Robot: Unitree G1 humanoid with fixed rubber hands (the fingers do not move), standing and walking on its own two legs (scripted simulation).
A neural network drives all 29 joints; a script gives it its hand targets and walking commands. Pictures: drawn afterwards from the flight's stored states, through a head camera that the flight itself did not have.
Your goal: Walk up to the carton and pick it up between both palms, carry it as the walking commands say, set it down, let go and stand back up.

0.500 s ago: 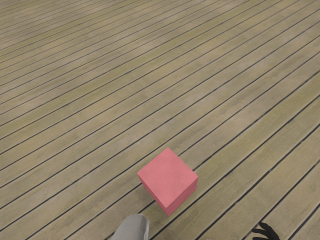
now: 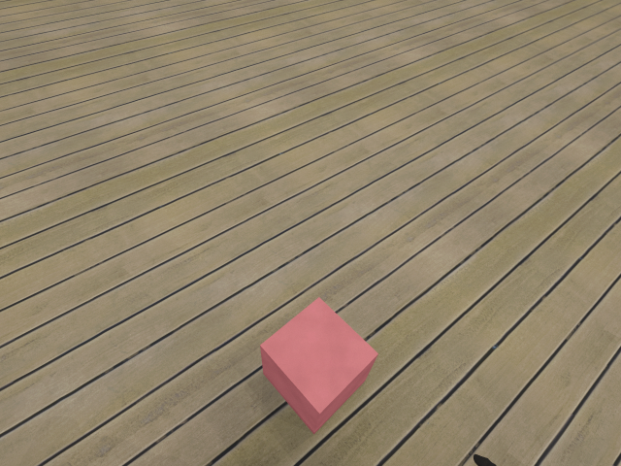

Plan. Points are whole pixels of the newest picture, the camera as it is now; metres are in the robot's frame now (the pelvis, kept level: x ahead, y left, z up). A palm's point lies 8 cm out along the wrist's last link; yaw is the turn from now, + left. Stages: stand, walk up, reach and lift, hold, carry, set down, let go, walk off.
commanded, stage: walk up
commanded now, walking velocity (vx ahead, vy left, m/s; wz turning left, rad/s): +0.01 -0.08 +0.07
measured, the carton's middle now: (316, 364) +0.48 -0.04 -0.66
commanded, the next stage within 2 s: none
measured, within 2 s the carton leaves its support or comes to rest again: neither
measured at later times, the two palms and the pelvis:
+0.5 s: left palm out of the picture +0.01 +0.19 -0.14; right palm out of the picture -0.01 -0.32 -0.13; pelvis -0.03 -0.06 +0.00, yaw +1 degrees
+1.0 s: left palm out of the picture -0.02 +0.15 -0.14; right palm out of the picture -0.02 -0.32 -0.14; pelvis -0.01 -0.09 +0.00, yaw +2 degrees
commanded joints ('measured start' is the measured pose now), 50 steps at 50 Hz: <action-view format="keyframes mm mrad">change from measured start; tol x16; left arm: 1 116 92 32 12 -1 -16 12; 50 90 24 8 129 -10 -75 8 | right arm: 1 63 -210 -53 -12 -4 5 -13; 50 154 -64 -3 176 15 -20 -14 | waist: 1 20 130 -34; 13 -7 -92 43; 19 -59 273 -52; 25 7 301 10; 30 -16 -203 64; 50 -3 44 29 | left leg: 1 66 312 -348 -110 234 104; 13 -60 40 -2 227 -206 -19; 16 47 70 0 25 -22 -19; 20 133 518 -438 -123 515 249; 30 7 29 -8 33 -173 -38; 50 100 104 -74 -135 154 -40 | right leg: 1 16 -8 -2 -151 67 -3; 9 -66 -189 207 -372 13 -116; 16 -21 -152 108 -166 490 -131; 20 -287 -2 24 442 -198 10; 21 -251 -26 58 511 -168 11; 27 130 -33 -53 -209 193 7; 30 -104 -276 256 -378 60 -85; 50 58 -117 43 -250 302 -28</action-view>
